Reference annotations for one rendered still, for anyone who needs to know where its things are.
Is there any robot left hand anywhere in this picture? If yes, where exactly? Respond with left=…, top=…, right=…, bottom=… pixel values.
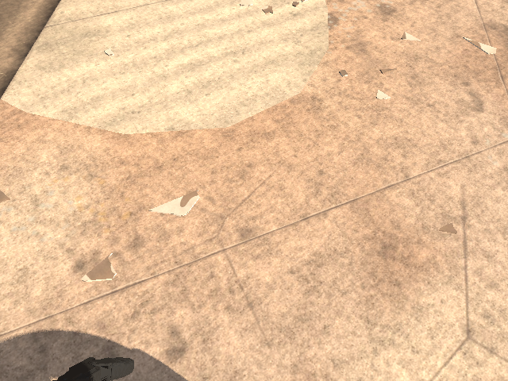
left=53, top=357, right=134, bottom=381

